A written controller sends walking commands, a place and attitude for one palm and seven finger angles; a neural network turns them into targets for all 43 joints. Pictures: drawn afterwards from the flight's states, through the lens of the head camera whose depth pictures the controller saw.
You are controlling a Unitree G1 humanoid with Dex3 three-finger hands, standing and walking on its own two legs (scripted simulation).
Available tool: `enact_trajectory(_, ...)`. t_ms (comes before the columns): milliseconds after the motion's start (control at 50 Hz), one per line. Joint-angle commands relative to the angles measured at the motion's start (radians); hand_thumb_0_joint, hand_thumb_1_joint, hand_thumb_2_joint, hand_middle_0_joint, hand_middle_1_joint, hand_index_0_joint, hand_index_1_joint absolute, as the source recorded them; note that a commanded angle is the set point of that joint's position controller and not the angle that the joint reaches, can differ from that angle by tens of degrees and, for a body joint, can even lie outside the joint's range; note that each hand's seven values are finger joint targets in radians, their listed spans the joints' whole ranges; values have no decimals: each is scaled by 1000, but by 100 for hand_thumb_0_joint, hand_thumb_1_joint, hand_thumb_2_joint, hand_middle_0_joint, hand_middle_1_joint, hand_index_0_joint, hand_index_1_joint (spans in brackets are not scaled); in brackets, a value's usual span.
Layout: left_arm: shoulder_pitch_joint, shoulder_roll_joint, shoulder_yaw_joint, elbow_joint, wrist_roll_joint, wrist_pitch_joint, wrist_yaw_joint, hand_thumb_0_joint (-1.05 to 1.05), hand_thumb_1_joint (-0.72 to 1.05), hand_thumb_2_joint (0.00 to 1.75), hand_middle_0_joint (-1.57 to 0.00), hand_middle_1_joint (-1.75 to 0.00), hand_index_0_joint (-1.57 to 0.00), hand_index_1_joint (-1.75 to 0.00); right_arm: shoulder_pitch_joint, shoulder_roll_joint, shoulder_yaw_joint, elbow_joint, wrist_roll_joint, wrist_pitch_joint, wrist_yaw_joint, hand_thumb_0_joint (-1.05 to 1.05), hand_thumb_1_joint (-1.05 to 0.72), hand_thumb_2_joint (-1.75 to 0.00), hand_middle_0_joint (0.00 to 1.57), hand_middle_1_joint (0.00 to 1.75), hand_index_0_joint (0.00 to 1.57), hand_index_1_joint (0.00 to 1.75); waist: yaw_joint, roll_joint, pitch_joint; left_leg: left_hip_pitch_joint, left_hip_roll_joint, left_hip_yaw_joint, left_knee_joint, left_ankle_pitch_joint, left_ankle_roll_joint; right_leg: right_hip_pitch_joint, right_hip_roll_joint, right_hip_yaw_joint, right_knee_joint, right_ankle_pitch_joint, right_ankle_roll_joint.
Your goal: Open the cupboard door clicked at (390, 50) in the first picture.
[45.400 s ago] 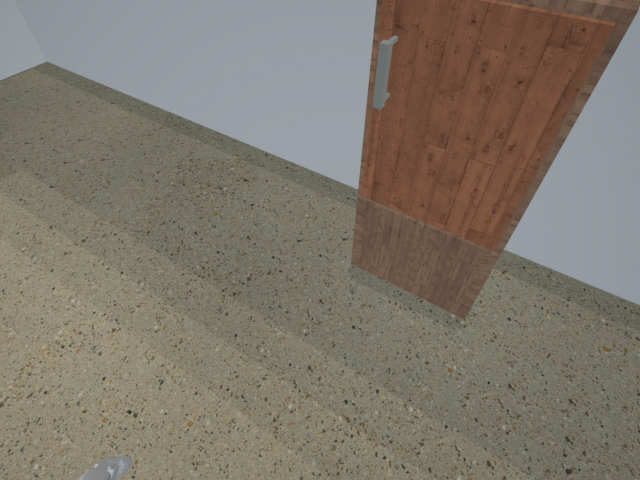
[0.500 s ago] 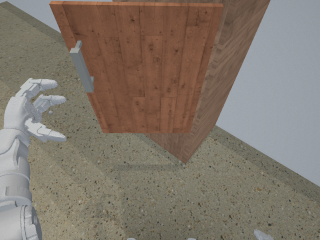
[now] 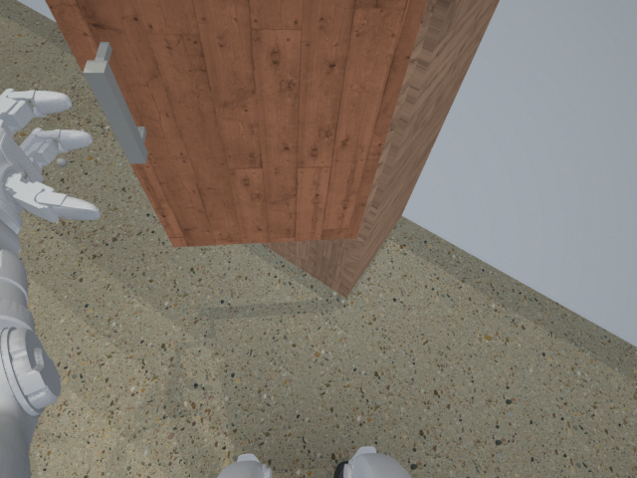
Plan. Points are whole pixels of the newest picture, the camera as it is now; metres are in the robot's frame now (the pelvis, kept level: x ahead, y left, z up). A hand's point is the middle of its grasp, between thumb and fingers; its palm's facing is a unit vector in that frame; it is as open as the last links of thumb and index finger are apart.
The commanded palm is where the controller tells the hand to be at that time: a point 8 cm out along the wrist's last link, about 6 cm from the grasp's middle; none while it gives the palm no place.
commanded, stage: move the hooked fingers beside the handle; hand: left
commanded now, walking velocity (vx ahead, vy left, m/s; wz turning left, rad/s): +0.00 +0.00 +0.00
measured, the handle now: (122, 107) +0.57 +0.24 +0.09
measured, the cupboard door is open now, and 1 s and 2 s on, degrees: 39 37 37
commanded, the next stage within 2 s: slide the fingers in behind the handle in 1.38 s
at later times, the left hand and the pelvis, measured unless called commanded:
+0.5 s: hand (77, 115) +0.53 +0.28 +0.11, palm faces +0.04 -1.00 -0.01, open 13.8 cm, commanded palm +0.52 +0.33 +0.10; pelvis +0.01 +0.00 -0.01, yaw -1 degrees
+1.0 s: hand (69, 123) +0.53 +0.29 +0.10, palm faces +0.05 -1.00 +0.01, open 14.0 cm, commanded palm +0.51 +0.33 +0.09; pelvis +0.02 +0.01 -0.01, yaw -1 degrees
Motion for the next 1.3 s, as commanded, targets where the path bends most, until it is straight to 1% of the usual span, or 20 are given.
enact_trajectory(0,-468,314,11,-170,-21,-66,-6,0,-50,30,-30,-120,-30,-120,136,-192,-70,-52,-3,-8,-12,0,-90,-90,20,30,20,30,-24,133,-392,308,10,-109,-77,421,-23,91,41,26,-50,254,-20)
enact_trajectory(160,-573,372,13,-111,23,-43,19,0,-50,30,-30,-120,-30,-120,184,-203,-64,-38,-15,20,-9,0,-90,-90,20,30,20,30,-52,168,-418,310,17,-127,-53,437,-29,30,41,20,-38,233,-18)
enact_trajectory(200,-588,441,58,-104,29,-47,23,0,-50,30,-30,-120,-30,-120,198,-210,-62,-39,-20,30,-11,0,-90,-90,20,30,20,30,-46,166,-458,305,18,-128,-40,480,-31,53,44,23,-26,265,-19)
enact_trajectory(260,-623,469,48,-51,56,-29,24,0,-50,30,-30,-120,-30,-120,208,-210,-53,-42,-20,42,-10,0,-90,-90,20,30,20,30,-65,153,-421,228,13,-118,-29,427,-18,61,42,29,-26,264,-14)
enact_trajectory(320,-626,508,68,-52,67,-30,23,0,-50,30,-30,-120,-30,-120,226,-213,-53,-51,-24,54,-8,0,-90,-90,20,30,20,30,-62,196,-478,258,17,-118,-15,484,-23,61,48,29,-18,293,-15)
enact_trajectory(360,-672,499,45,-52,74,-24,19,0,-50,30,-30,-120,-30,-120,238,-212,-51,-45,-27,64,-7,0,-90,-90,20,30,20,30,-84,200,-468,261,21,-122,-6,491,-23,34,49,25,-17,290,-12)
enact_trajectory(420,-678,524,66,-50,72,-22,13,0,-50,30,-30,-120,-30,-120,254,-215,-51,-46,-30,75,-6,0,-90,-90,20,30,20,30,-84,216,-499,281,25,-125,7,547,-25,33,54,23,-13,323,-12)
enact_trajectory(500,-627,470,39,-42,60,-7,-3,0,-50,30,-30,-120,-30,-120,267,-210,-52,-46,-29,87,1,0,-90,-90,20,30,20,30,-84,235,-492,304,30,-124,9,586,-27,8,60,17,-17,330,-14)
enact_trajectory(520,-624,485,52,-37,60,-1,-4,0,-50,30,-30,-120,-30,-120,272,-214,-55,-44,-31,90,1,0,-90,-90,20,30,20,30,-87,195,-485,284,29,-124,10,564,-22,16,60,16,-18,327,-11)
enact_trajectory(600,-601,497,60,-47,64,7,-1,0,-50,30,-30,-120,-30,-120,274,-211,-55,-53,-29,97,5,0,-90,-90,20,30,20,30,-79,210,-488,268,26,-116,9,566,-18,37,62,17,-16,350,-13)
enact_trajectory(660,-583,518,70,-36,69,16,-1,0,-50,30,-30,-120,-30,-120,271,-211,-53,-61,-28,100,6,0,-90,-90,20,30,20,30,-79,171,-462,207,21,-104,8,516,-9,68,62,22,-17,354,-10)
enact_trajectory(700,-616,526,76,-85,66,1,-3,0,-50,30,-30,-120,-30,-120,271,-209,-54,-63,-29,101,6,0,-90,-90,20,30,20,30,-75,235,-500,254,23,-107,14,559,-16,58,62,22,-9,371,-15)
enact_trajectory(720,-593,562,113,-104,66,-7,-1,0,-50,30,-30,-120,-30,-120,276,-212,-61,-66,-33,98,8,0,-90,-90,20,30,20,30,-61,229,-536,267,24,-112,19,591,-18,81,63,22,-4,390,-16)
enact_trajectory(900,-541,489,96,-149,30,-15,-11,0,-50,30,-30,-120,-30,-120,251,-204,-69,-68,-28,103,22,0,-90,-90,20,30,20,30,-56,236,-526,331,28,-113,19,667,-21,72,68,17,-16,418,-14)
enact_trajectory(960,-528,449,60,-131,33,-7,-9,0,-50,30,-30,-120,-30,-120,239,-201,-64,-73,-23,105,22,0,-90,-90,20,30,20,30,-62,209,-467,304,24,-110,7,610,-18,56,67,13,-25,382,-12)
enact_trajectory(1020,-542,489,89,-118,33,-17,-5,0,-50,30,-30,-120,-30,-120,233,-206,-66,-69,-25,101,16,0,-90,-90,20,30,20,30,-63,193,-464,289,24,-114,13,596,-19,62,67,15,-16,382,-15)
enact_trajectory(1180,-611,430,26,-80,31,-31,-13,0,-50,30,-30,-120,-30,-120,220,-207,-53,-62,-21,94,7,0,-90,-90,20,30,20,30,-89,207,-434,280,21,-125,13,509,-22,-1,64,12,-14,294,-19)
enact_trajectory(1200,-620,470,49,-66,37,-28,-11,0,-50,30,-30,-120,-30,-120,217,-210,-53,-60,-22,91,3,0,-90,-90,20,30,20,30,-86,202,-436,261,22,-126,15,492,-23,1,62,13,-12,286,-17)
enact_trajectory(1240,-645,469,32,-41,46,-21,-7,0,-50,30,-30,-120,-30,-120,217,-209,-46,-59,-20,87,0,0,-90,-90,20,30,20,30,-97,181,-419,219,19,-125,16,441,-17,2,60,16,-11,266,-14)
enact_trajectory(1280,-682,445,6,-62,52,-26,-2,0,-50,30,-30,-120,-30,-120,224,-207,-42,-57,-23,84,-1,0,-90,-90,20,30,20,30,-102,241,-437,254,20,-132,20,457,-23,-37,60,11,-4,248,-19)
